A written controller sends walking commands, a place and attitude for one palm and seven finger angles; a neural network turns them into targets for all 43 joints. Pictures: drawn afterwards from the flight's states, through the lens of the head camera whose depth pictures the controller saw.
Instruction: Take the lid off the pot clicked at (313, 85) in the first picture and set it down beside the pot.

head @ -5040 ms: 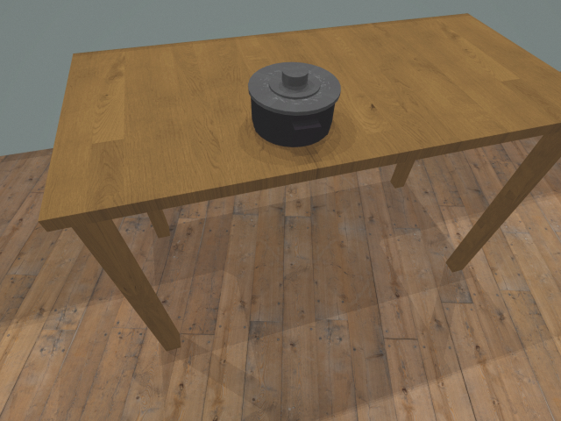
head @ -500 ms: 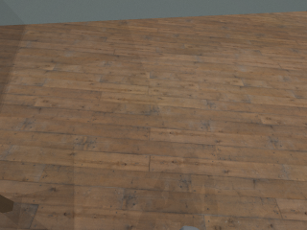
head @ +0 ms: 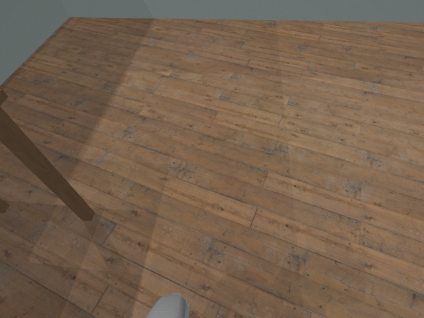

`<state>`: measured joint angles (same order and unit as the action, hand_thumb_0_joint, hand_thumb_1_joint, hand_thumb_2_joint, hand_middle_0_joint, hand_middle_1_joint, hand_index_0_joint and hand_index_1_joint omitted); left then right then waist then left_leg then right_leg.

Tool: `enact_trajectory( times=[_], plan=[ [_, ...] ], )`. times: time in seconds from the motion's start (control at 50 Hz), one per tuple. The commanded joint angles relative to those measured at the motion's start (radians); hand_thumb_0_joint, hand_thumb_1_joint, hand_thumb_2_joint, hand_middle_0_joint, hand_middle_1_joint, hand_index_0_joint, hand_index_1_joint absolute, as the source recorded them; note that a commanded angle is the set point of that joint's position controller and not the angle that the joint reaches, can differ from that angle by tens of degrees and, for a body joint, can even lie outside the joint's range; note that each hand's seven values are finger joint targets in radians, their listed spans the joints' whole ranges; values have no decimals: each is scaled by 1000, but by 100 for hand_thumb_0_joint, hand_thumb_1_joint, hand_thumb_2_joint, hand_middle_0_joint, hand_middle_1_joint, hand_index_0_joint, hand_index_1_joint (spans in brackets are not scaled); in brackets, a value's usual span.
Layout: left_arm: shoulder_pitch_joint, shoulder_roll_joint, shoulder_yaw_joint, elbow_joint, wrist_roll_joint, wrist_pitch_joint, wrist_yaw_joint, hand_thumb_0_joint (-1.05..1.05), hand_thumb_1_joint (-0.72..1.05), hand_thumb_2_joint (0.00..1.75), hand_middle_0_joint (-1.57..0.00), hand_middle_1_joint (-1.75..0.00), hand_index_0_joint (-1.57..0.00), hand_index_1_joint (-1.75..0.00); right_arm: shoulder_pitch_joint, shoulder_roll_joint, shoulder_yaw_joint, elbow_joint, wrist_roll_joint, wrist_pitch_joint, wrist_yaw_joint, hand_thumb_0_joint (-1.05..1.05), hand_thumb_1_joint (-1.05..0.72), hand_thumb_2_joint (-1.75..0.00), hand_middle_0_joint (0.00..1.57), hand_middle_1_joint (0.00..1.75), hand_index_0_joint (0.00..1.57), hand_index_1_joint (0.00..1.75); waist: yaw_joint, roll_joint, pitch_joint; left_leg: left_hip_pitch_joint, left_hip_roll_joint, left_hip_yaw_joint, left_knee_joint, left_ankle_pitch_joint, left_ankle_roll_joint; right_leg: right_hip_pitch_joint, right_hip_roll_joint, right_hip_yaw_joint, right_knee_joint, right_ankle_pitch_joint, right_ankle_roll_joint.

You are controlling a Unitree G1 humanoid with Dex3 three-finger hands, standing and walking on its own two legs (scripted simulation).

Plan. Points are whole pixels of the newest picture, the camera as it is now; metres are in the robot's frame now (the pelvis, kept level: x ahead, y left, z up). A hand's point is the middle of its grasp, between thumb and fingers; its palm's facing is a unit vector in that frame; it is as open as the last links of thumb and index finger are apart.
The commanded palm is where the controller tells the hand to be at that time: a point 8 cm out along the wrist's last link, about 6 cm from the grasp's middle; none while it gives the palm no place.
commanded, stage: turn to face it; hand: left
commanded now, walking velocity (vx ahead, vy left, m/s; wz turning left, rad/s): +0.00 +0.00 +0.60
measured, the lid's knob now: out of the picture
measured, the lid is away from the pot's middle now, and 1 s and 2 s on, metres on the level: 0.00 0.00 0.00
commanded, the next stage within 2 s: none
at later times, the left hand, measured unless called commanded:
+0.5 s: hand out of the picture +0.01 +0.29 -0.17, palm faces +0.34 -0.91 -0.26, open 7.4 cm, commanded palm none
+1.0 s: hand out of the picture -0.05 +0.19 -0.15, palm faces +0.57 -0.77 -0.29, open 7.4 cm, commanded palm none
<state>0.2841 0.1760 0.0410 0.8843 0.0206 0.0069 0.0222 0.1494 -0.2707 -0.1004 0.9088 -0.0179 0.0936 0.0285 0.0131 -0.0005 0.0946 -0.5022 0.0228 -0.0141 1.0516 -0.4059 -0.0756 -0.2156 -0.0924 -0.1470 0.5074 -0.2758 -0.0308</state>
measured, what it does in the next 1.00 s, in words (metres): steps on the spot, turning left: left foot, then right foot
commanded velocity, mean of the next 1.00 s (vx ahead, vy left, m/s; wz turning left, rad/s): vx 0.00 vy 0.00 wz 0.60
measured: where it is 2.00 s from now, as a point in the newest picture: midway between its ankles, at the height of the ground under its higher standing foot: outside the picture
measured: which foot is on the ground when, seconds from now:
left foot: up 0.00-0.18, down 0.20-0.74, up 0.76-1.00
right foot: down 0.00-0.20, up 0.22-0.72, down 0.74-1.00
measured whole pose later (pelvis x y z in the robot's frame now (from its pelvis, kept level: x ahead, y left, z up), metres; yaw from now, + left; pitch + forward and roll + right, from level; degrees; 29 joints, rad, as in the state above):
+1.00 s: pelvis +0.00 -0.02 +0.00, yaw +36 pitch -1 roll +3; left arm 0.23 0.17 0.03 0.86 0.01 0.00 0.03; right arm 0.19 -0.28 -0.10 0.93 -0.02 0.09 0.02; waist -0.03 0.02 0.10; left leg -0.53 0.01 -0.03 1.11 -0.40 -0.08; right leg -0.16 -0.07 -0.11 0.50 -0.33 -0.03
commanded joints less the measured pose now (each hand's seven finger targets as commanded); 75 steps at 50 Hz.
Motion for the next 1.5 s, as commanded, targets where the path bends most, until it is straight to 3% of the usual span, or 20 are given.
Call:
enact_trajectory(
  times=[0.0, 0.14, 0.16, 0.18, 0.22, 0.32, 0.54, 0.66, 0.68, 0.72, 0.74, 0.82, 1.04, 1.16, 1.18, 1.2, 1.22, 1.24, 1.34, 1.48],
  plan=[
    [51, 231, 66, -69, 9, -15, 15, 0, 90, 90, -20, -30, -20, -30, -124, -39, 2, -110, 7, -42, 0, 0, -90, -90, 20, 30, 20, 30, 43, -193, -92, -69, -2, 55, -120, -36, 1, 173, -253, 183, -149, 370, -120],
    [10, 241, 79, -64, -1, 1, 7, 0, 90, 90, -20, -30, -20, -30, -2, -50, 4, -84, 12, -74, -6, 0, -90, -90, 20, 30, 20, 30, -12, -159, -182, 293, -22, 104, -597, 165, 48, 77, -247, 37, 71, 391, -29],
    [22, 207, 74, -78, -8, 5, 2, 0, 90, 90, -20, -30, -20, -30, 61, -122, -14, -72, 8, -84, -11, 0, -90, -90, 20, 30, 20, 30, -47, 16, -229, 497, 89, -46, -685, 283, 97, -108, -194, -9, 259, 205, 35],
    [-23, 145, 57, -123, -10, 8, -5, 0, 90, 90, -20, -30, -20, -30, 123, -239, -47, -67, 5, -84, -19, 0, -90, -90, 20, 30, 20, 30, -97, 345, -221, 603, 365, -437, -707, 658, 229, -421, -38, -9, 491, -367, 123],
    [-102, 181, 58, -137, 1, 25, -1, 0, 90, 90, -20, -30, -20, -30, 133, -217, -35, -46, 1, -71, -28, 0, -90, -90, 20, 30, 20, 30, -87, 196, -166, 470, 338, -358, -707, 578, 296, -444, -42, 145, 628, -296, 97],
    [-54, 187, 67, -64, 3, 24, -12, 0, 90, 90, -20, -30, -20, -30, -26, -136, -6, -93, 5, -87, -38, 0, -90, -90, 20, 30, 20, 30, -4, 144, -109, 314, 156, -243, -755, 379, 211, -356, -7, 169, 635, -44, 123],
    [-180, 178, 55, -121, -8, 15, 1, 0, 90, 90, -20, -30, -20, -30, 101, -160, -25, -63, -5, -75, -38, 0, -90, -90, 20, 30, 20, 30, -58, 144, -140, 368, 162, -446, -716, 382, 260, -300, 59, 195, 360, -146, 122],
    [-76, 181, 53, -104, -23, 4, 10, 0, 90, 90, -20, -30, -20, -30, 52, -155, -30, -78, 2, -63, -38, 0, -90, -90, 20, 30, 20, 30, -9, 155, -204, 228, 93, -475, -627, 429, 202, 24, 115, 184, 10, -39, 89],
    [-33, 204, 61, -95, -22, -2, 14, 0, 90, 90, -20, -30, -20, -30, 40, -134, -26, -83, 9, -61, -36, 0, -90, -90, 20, 30, 20, 30, 18, 91, -215, 117, 55, -437, -581, 305, 159, 170, 70, 210, -134, 37, 78],
    [-37, 323, 80, -112, -1, -2, 25, 0, 90, 90, -20, -30, -20, -30, 35, -66, -16, -118, 10, -64, -35, 0, -90, -90, 20, 30, 20, 30, 34, -299, -142, -200, -132, -90, -170, -184, 26, 236, -373, 641, -290, -27, -99],
    [-69, 304, 72, -125, -5, 1, 29, 0, 90, 90, -20, -30, -20, -30, 28, -112, -26, -111, -2, -61, -31, 0, -90, -90, 20, 30, 20, 30, 14, -161, -106, -146, -73, -121, -16, -164, 35, 100, -383, 561, -269, 32, -140],
    [-141, 190, 47, -130, -10, -22, 19, 0, 90, 90, -20, -30, -20, -30, 88, -76, -18, -49, -3, -41, -8, 0, -90, -90, 20, 30, 20, 30, -49, -165, -69, -141, -34, -47, 161, 4, 8, 117, -182, 247, -152, 396, -93],
    [59, 227, 64, -69, 6, -17, 20, 0, 90, 90, -20, -30, -20, -30, -123, -32, 13, -98, 8, -42, 0, 0, -90, -90, 20, 30, 20, 30, 41, -202, -82, -63, -14, 67, -149, -6, 2, 234, -221, 145, -80, 674, -100],
    [29, 254, 76, -71, 1, -11, 13, 0, 90, 90, -20, -30, -20, -30, -31, -52, 11, -94, 7, -68, -10, 0, -90, -90, 20, 30, 20, 30, -18, -182, -160, 221, -65, 133, -511, 127, 57, 187, -230, 42, 114, 740, -45],
    [18, 250, 75, -79, -7, -12, 9, 0, 90, 90, -20, -30, -20, -30, 68, -94, -1, -71, 2, -78, -11, 0, -90, -90, 20, 30, 20, 30, -73, -105, -232, 431, -19, 76, -629, 310, 90, 78, -213, 3, 304, 633, 3],
    [12, 190, 62, -113, -17, -12, -1, 0, 90, 90, -20, -30, -20, -30, 151, -215, -33, -59, -3, -89, -17, 0, -90, -90, 20, 30, 20, 30, -114, 201, -292, 676, 263, -284, -633, 713, 219, -251, -56, -21, 562, -66, 87],
    [-13, 170, 43, -136, -13, -2, 5, 0, 90, 90, -20, -30, -20, -30, 208, -274, -45, -40, 16, -79, -22, 0, -90, -90, 20, 30, 20, 30, -123, 292, -332, 715, 383, -441, -605, 1106, 325, -391, 3, 94, 696, -394, 102],
    [-47, 201, 49, -144, -8, 12, 14, 0, 90, 90, -20, -30, -20, -30, 197, -253, -34, -40, 17, -66, -21, 0, -90, -90, 20, 30, 20, 30, -113, 171, -269, 628, 377, -344, -606, 972, 333, -387, -26, 146, 735, -370, 91],
    [-22, 209, 66, -65, 2, 27, -5, 0, 90, 90, -20, -30, -20, -30, -26, -143, 7, -101, 10, -85, -35, 0, -90, -90, 20, 30, 20, 30, 4, 145, -90, 304, 150, -230, -755, 480, 196, -315, -24, 175, 700, -47, 128],
    [-99, 212, 64, -88, 4, 26, -2, 0, 90, 90, -20, -30, -20, -30, 46, -153, -11, -83, 9, -82, -32, 0, -90, -90, 20, 30, 20, 30, -25, 129, -96, 321, 134, -352, -788, 230, 220, -363, 2, 195, 569, -15, 147]
  ],
)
